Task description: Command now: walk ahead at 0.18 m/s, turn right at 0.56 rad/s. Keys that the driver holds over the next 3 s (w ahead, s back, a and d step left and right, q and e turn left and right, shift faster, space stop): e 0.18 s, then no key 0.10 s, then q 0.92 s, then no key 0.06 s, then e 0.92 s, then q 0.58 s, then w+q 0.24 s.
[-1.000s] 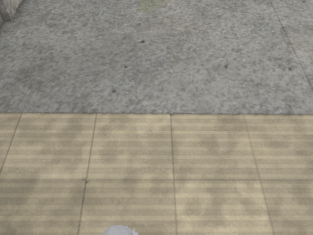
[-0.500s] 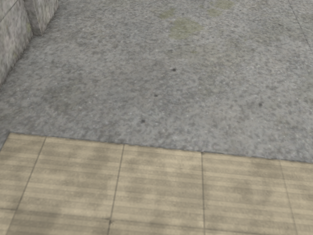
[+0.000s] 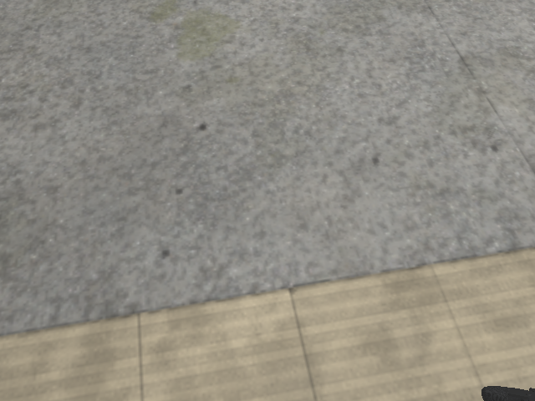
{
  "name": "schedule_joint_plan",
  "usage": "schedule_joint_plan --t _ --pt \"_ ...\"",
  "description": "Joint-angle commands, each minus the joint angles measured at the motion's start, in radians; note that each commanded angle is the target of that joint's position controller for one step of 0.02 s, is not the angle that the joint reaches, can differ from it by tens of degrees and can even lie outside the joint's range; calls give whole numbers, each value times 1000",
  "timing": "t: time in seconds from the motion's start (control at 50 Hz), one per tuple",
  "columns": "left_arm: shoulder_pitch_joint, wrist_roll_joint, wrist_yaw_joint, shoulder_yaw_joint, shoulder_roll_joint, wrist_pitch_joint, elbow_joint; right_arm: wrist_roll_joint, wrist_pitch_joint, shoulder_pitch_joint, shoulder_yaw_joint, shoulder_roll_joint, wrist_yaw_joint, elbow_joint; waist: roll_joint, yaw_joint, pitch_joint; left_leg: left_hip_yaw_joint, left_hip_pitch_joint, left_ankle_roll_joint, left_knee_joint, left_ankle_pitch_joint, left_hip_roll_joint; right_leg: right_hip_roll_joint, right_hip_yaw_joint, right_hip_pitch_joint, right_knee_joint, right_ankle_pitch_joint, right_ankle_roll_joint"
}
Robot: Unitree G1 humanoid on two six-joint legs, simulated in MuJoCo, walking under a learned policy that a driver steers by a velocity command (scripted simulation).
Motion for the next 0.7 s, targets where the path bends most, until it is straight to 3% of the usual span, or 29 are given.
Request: schedule_joint_plan --t 0.02,0.08,0.14,0.16,0.18,0.2,0.22,0.24,0.26,0.28,0.3,0.34,0.36,0.38,0.44,0.48,0.5,0.52,0.54,0.56,0.58,0.6,0.62,0.66,0.7 --pt "-63 -14 25 45 150 9 -83 -2 11 31 -4 -26 2 -51 -64 -37 -171 90 233 -16 -244 208 -100 -161 95 -66 -7 677 -132" --pt "-15 -20 30 44 137 35 -79 15 27 -43 -4 -56 16 -81 -97 -8 -186 56 283 -21 -378 277 -129 -166 187 -40 40 460 -90" --pt "-57 -21 33 39 123 32 -108 6 24 -4 -18 -102 20 -86 -112 -63 -186 12 402 15 -553 335 -108 -153 280 6 133 260 -44" --pt "-56 -10 32 28 82 26 -121 -6 17 45 -28 -136 15 -78 -82 -79 -209 -25 534 52 -589 466 -21 -106 254 -48 256 147 -1" --pt "-23 11 31 6 13 19 -137 -26 22 105 -32 -185 -1 -87 94 -76 -290 -215 758 150 -531 877 206 -7 136 -211 531 -294 57" --pt "138 -5 25 3 55 15 -147 -42 24 144 -28 -189 7 -78 325 -11 -439 -534 887 363 -547 945 439 29 135 -338 765 -578 97" --pt "157 -7 20 27 154 19 -114 -17 30 68 -25 -153 10 -106 231 1 -432 -557 817 382 -575 728 415 -41 137 -360 899 -514 128" --pt "83 -6 25 37 190 39 -107 -13 39 39 -7 -94 11 -119 158 -26 -342 -407 751 333 -572 588 324 -70 88 -384 955 -451 150" --pt "49 -1 36 34 165 60 -100 -14 53 16 8 -69 12 -120 89 -26 -276 -321 664 291 -587 482 254 -88 62 -382 958 -402 160" --pt "32 2 42 31 147 74 -109 -9 66 -9 14 -67 13 -117 86 -16 -220 -273 569 279 -608 425 217 -96 53 -355 936 -365 166" --pt "32 1 39 21 110 82 -107 -14 77 -26 17 -76 16 -109 96 2 -181 -203 461 258 -636 398 159 -94 20 -274 882 -330 166" --pt "71 7 31 -3 32 79 -88 -11 85 -63 23 -62 27 -102 129 36 -173 -95 372 225 -664 335 72 -108 -52 -128 645 -306 166" --pt "50 14 31 -10 17 74 -88 -3 87 -55 21 -62 32 -96 151 21 -169 -91 373 227 -675 301 57 -115 -72 -87 535 -305 168" --pt "16 21 31 -11 21 70 -98 6 90 -40 13 -81 34 -91 175 4 -164 -114 389 240 -676 253 60 -122 -75 -67 448 -292 167" --pt "-6 14 32 7 74 65 -95 13 99 13 -6 -136 33 -88 202 -17 -147 -215 418 267 -672 130 103 -113 -75 -19 270 -199 148" --pt "27 15 27 11 69 60 -76 27 109 23 -7 -137 28 -91 194 8 -127 -240 367 236 -663 49 89 -94 -102 74 103 -92 105" --pt "34 25 24 17 85 58 -77 34 111 44 -7 -130 23 -87 174 11 -130 -237 316 199 -651 -20 70 -111 -92 141 76 -79 78" --pt "57 40 26 24 116 57 -86 33 108 41 -1 -110 21 -95 115 21 -132 -211 217 150 -592 -77 37 -208 -20 223 51 -75 37" --pt "59 50 28 46 193 58 -70 38 99 29 3 -78 24 -127 -123 -10 -111 -35 128 94 -468 -116 -86 -330 90 181 5 -109 -37" --pt "42 57 25 50 191 52 -83 35 92 -14 -5 -108 23 -140 -251 27 -83 59 100 58 -295 -162 -140 -450 234 106 -108 -89 -121" --pt "-10 65 30 43 172 37 -102 28 92 -19 -22 -138 23 -140 -242 23 -66 45 75 41 -109 -223 -112 -506 262 99 -114 51 -159" --pt "-47 59 38 35 145 25 -115 30 103 21 -33 -144 19 -115 -191 3 -73 25 51 26 32 -240 -114 -493 223 118 -92 201 -160" --pt "-85 39 42 32 130 16 -121 30 116 73 -36 -140 17 -97 -160 -19 -74 7 24 11 111 -218 -106 -474 168 149 -66 300 -141" --pt "-102 18 48 27 115 12 -113 30 136 102 -24 -99 17 -89 -130 -30 -74 15 1 -8 142 -161 -90 -436 72 192 -32 407 -107" --pt "-88 13 50 31 121 24 -102 35 143 63 -9 -71 26 -115 -140 -11 -80 70 34 -19 34 -108 -75 -405 1 212 -15 405 -89"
